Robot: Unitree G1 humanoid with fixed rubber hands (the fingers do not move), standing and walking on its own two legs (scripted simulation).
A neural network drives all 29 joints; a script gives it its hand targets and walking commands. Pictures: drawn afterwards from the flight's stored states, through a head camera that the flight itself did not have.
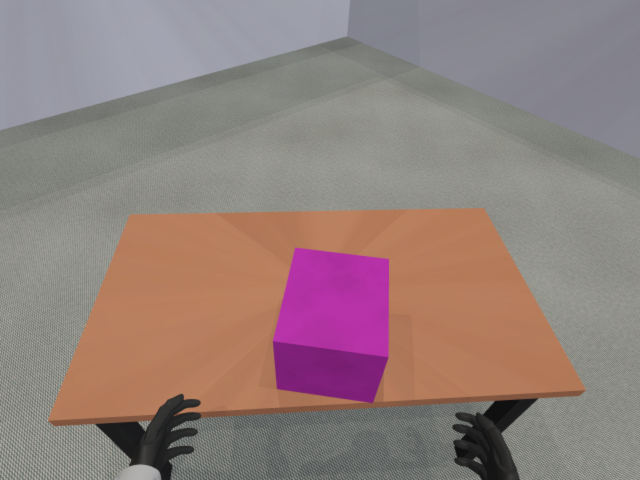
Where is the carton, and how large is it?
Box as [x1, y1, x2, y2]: [273, 248, 388, 402]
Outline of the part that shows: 295,248 273,338 277,388 372,402 388,357 388,259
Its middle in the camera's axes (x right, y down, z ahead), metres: +0.03 +0.15 +0.71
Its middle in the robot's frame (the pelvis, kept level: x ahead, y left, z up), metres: +0.41 -0.02 -0.14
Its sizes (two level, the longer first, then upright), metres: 0.198 0.175 0.169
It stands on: a table, 0.55 m high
